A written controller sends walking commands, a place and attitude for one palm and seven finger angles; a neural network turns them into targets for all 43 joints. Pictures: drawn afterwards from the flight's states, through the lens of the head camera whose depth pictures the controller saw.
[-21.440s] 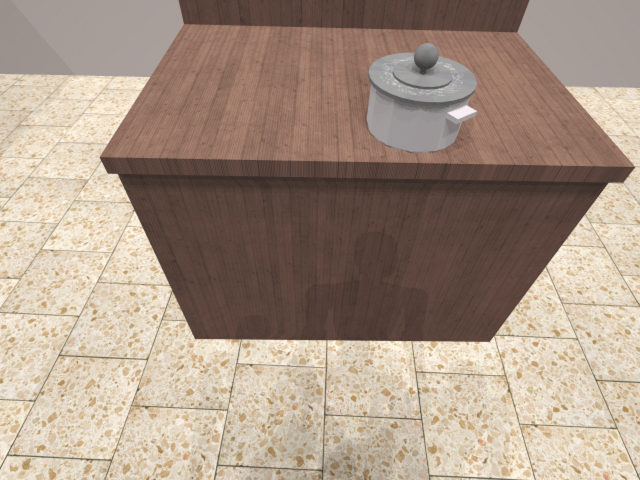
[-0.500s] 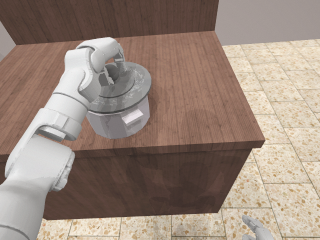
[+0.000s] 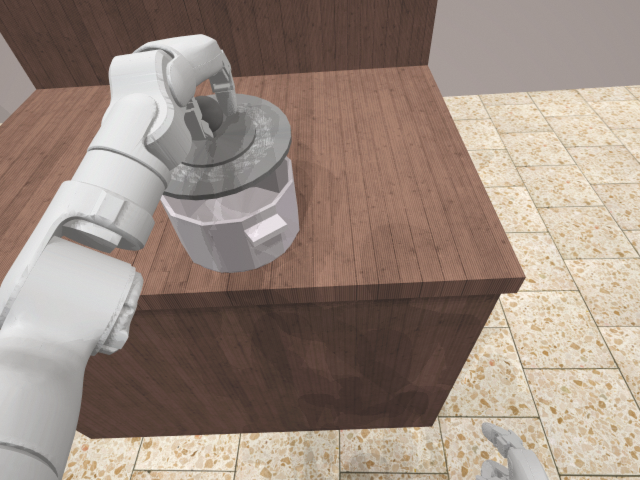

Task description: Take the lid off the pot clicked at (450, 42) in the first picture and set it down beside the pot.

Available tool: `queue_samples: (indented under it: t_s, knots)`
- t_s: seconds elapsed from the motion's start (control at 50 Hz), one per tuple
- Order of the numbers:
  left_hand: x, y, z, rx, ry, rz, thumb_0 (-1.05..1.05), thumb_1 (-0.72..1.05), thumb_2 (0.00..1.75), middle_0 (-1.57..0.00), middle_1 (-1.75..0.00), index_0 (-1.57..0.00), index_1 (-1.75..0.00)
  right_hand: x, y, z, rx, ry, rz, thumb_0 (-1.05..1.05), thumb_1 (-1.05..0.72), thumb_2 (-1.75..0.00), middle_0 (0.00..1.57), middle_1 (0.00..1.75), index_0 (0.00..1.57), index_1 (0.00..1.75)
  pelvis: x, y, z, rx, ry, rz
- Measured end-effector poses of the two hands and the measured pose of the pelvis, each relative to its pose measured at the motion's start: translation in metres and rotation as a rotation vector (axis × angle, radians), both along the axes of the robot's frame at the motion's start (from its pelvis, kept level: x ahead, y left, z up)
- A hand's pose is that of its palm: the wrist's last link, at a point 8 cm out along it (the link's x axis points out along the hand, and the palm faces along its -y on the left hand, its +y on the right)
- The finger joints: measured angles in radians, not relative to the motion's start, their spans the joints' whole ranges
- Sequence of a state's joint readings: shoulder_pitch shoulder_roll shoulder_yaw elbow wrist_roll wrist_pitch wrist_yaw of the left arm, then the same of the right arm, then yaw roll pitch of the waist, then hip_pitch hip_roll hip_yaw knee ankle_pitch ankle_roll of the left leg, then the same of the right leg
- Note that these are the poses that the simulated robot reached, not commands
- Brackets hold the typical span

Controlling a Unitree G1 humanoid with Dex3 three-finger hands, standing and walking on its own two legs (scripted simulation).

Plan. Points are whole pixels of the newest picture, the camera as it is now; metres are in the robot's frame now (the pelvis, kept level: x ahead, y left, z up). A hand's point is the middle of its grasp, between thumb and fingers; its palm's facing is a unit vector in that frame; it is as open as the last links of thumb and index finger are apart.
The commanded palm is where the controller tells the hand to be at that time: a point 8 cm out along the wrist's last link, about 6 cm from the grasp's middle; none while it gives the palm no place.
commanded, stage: lift the lid straight up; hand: left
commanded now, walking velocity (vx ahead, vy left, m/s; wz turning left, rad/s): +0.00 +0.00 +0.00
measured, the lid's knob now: (204, 114) +0.49 +0.15 +0.23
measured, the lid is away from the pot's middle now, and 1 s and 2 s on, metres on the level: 0.01 0.02 0.10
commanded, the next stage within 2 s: move the lid sideways beside the pot in 1.12 s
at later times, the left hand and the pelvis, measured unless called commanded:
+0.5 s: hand (177, 72) +0.47 +0.15 +0.29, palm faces -0.13 -0.09 -0.99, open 7.4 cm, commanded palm +0.44 +0.16 +0.36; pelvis +0.01 +0.01 +0.00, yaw -1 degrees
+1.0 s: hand (159, 31) +0.47 +0.16 +0.34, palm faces -0.07 -0.08 -0.99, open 7.4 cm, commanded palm +0.45 +0.16 +0.40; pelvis +0.00 +0.01 +0.00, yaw +0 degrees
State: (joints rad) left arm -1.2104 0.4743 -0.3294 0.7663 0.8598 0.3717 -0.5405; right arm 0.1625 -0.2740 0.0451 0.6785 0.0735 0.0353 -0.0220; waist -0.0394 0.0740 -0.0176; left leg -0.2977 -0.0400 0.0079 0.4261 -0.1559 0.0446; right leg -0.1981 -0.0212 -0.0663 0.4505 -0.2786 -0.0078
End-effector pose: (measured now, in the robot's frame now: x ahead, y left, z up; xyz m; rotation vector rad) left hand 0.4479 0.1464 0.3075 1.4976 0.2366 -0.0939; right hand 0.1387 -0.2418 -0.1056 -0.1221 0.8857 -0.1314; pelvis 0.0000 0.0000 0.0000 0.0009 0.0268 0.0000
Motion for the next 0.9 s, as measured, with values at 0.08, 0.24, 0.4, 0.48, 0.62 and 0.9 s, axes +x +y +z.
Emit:
queue_samples:
  t_s: [0.08, 0.24, 0.4, 0.48, 0.62, 0.9]
  knots:
    - [0.003, 0.0, 0.008, 0.004, -0.008, 0.006, 0.0, 0.23, 0.82, -0.73, -0.89, -0.69, -0.92, -0.01, -0.001, -0.003, -0.004, 0.019, -0.011, 0.01, -0.9, -0.89, 0.2, 0.3, 0.2, 0.29, 0.0, 0.001, 0.0, -0.001, 0.004, -0.001]
    - [0.009, -0.001, 0.022, -0.01, -0.033, -0.002, 0.0, 0.23, 0.82, -0.73, -0.89, -0.69, -0.92, -0.028, -0.003, -0.008, -0.007, 0.057, -0.039, 0.01, -0.9, -0.89, 0.2, 0.3, 0.2, 0.29, 0.003, 0.004, 0.001, 0.0, 0.01, -0.011]
    - [0.01, 0.005, 0.034, -0.017, -0.055, 0.01, -0.01, 0.23, 0.82, -0.73, -0.89, -0.69, -0.92, -0.03, -0.002, -0.007, -0.006, 0.058, -0.048, 0.01, -0.9, -0.89, 0.2, 0.3, 0.2, 0.29, 0.005, 0.007, 0.001, -0.001, 0.013, -0.016]
    - [0.007, 0.009, 0.041, -0.014, -0.074, 0.017, -0.01, 0.23, 0.82, -0.73, -0.89, -0.69, -0.92, -0.022, 0.0, -0.005, -0.005, 0.039, -0.04, 0.01, -0.9, -0.89, 0.2, 0.3, 0.2, 0.29, 0.005, 0.009, 0.001, -0.002, 0.013, -0.014]
    - [-0.003, 0.012, 0.053, 0.0, -0.102, 0.021, -0.01, 0.23, 0.82, -0.73, -0.89, -0.69, -0.92, -0.002, 0.008, 0.001, 0.001, -0.006, -0.003, 0.01, -0.9, -0.89, 0.2, 0.3, 0.2, 0.29, 0.003, 0.011, 0.0, -0.003, 0.011, -0.004]
    - [-0.002, 0.012, 0.078, 0.005, -0.125, 0.058, -0.01, 0.23, 0.82, -0.74, -0.89, -0.69, -0.92, 0.003, 0.02, 0.001, 0.0, -0.023, 0.022, 0.01, -0.9, -0.89, 0.2, 0.3, 0.2, 0.29, -0.001, 0.012, 0.0, -0.004, 0.024, 0.003]
